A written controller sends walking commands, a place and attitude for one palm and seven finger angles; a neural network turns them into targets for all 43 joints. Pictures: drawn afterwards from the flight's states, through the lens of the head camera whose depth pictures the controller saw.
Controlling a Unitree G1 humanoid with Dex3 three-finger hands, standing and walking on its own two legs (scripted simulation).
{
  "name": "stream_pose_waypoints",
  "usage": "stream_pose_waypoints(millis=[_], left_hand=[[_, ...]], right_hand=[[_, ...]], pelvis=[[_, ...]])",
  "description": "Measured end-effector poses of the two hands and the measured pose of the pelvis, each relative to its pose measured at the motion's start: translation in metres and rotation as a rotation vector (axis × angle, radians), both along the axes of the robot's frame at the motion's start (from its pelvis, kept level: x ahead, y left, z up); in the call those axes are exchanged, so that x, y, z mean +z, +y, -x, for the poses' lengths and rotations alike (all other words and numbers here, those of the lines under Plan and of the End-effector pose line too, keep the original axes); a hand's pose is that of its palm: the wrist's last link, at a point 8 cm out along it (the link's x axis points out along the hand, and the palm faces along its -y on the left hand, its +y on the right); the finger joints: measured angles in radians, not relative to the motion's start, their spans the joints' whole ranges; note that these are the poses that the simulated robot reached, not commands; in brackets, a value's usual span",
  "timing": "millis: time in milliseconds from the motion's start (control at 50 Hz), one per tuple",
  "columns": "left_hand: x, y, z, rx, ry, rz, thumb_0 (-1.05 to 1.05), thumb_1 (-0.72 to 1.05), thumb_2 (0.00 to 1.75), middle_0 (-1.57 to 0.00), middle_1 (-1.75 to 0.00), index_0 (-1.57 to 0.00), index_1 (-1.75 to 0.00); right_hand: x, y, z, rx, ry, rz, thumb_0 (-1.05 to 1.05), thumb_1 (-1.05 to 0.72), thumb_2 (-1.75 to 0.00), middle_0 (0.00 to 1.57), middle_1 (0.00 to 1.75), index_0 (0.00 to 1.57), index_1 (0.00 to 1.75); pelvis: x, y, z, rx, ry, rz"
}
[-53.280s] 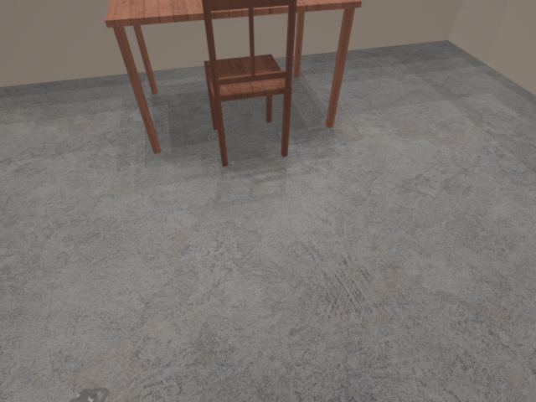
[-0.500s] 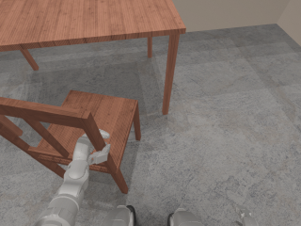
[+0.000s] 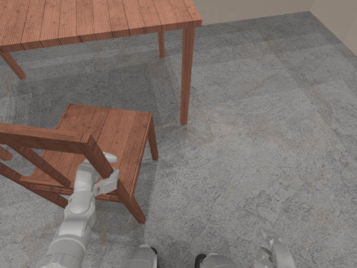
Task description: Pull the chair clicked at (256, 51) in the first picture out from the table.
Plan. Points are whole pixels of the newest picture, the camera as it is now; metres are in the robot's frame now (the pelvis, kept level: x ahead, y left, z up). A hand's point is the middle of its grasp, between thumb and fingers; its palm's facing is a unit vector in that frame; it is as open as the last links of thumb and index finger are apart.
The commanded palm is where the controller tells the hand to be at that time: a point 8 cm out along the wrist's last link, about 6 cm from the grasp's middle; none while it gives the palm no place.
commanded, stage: step backward, pulling the chair out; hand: left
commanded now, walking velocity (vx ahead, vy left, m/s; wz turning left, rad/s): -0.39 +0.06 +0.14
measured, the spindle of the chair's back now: (45, 167) +0.35 +0.38 -0.09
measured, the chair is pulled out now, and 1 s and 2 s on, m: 0.29 0.49 0.57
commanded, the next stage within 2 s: stop walking, hand still on the chair in 1.04 s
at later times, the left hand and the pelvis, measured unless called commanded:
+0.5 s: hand (112, 215) +0.23 +0.16 -0.06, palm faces +0.11 -0.97 -0.20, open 6.1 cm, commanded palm +0.19 +0.21 -0.05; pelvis -0.08 -0.01 +0.00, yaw +0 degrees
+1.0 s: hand out of the picture +0.11 +0.13 -0.06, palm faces +0.09 -0.98 -0.19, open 6.2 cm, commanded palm +0.08 +0.17 -0.06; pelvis -0.19 -0.03 +0.01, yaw +2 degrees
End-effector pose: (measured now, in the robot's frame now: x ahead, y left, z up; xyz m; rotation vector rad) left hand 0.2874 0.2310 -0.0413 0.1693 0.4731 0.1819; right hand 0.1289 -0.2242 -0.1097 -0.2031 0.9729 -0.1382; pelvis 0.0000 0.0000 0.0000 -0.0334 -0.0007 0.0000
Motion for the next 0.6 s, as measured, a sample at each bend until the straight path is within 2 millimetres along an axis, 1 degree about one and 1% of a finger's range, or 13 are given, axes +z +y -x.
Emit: stream_pose_waypoints(millis=[60,160,220,280,380,440,520,600], left_hand=[[0.000,-0.003,0.008,-0.001,0.003,-0.003,0.08,0.57,0.73,-0.30,-1.14,-0.50,-1.45],[0.001,-0.005,0.024,-0.033,0.005,0.002,0.08,0.58,0.72,-0.28,-1.15,-0.50,-1.45],[0.001,-0.004,0.035,-0.055,0.007,0.008,0.08,0.58,0.72,-0.27,-1.17,-0.50,-1.45],[0.001,-0.004,0.046,-0.056,0.018,0.018,0.09,0.58,0.72,-0.26,-1.16,-0.50,-1.45],[0.002,-0.008,0.064,-0.033,0.031,0.020,0.10,0.58,0.73,-0.27,-1.13,-0.50,-1.45],[0.003,-0.012,0.074,-0.022,0.032,0.008,0.10,0.56,0.74,-0.29,-1.11,-0.50,-1.45],[0.003,-0.020,0.089,-0.020,0.034,0.005,0.10,0.56,0.73,-0.30,-1.09,-0.50,-1.45],[0.003,-0.026,0.106,-0.041,0.034,0.011,0.10,0.57,0.72,-0.28,-1.11,-0.50,-1.45]], right_hand=[[0.002,-0.009,0.007,-0.031,-0.009,0.016,0.01,-0.90,-0.90,0.21,0.30,0.21,0.30],[0.008,-0.023,0.022,-0.043,0.003,0.105,0.01,-0.90,-0.90,0.21,0.30,0.21,0.30],[0.015,-0.023,0.032,-0.042,0.025,0.134,0.01,-0.90,-0.90,0.21,0.30,0.21,0.30],[0.018,-0.017,0.039,-0.025,0.023,0.123,0.01,-0.90,-0.90,0.20,0.30,0.20,0.30],[0.012,-0.005,0.054,0.010,0.018,0.038,0.01,-0.90,-0.90,0.20,0.30,0.20,0.30],[0.003,-0.003,0.066,0.013,0.014,-0.007,0.01,-0.90,-0.90,0.21,0.30,0.21,0.30],[-0.001,-0.012,0.087,-0.036,0.014,-0.011,0.01,-0.90,-0.90,0.21,0.30,0.21,0.30],[0.002,-0.024,0.108,-0.040,0.030,0.054,0.01,-0.90,-0.90,0.21,0.30,0.21,0.30]], pelvis=[[-0.001,-0.001,0.008,0.006,0.009,-0.004],[-0.002,0.010,0.020,0.032,0.029,-0.008],[0.001,0.014,0.031,0.021,0.021,-0.032],[0.005,0.013,0.039,0.012,0.025,-0.028],[0.008,0.003,0.056,-0.001,0.019,-0.021],[0.005,-0.005,0.070,-0.011,0.010,-0.012],[0.004,-0.009,0.089,0.003,0.015,-0.005],[0.003,-0.003,0.102,0.024,0.031,-0.016]])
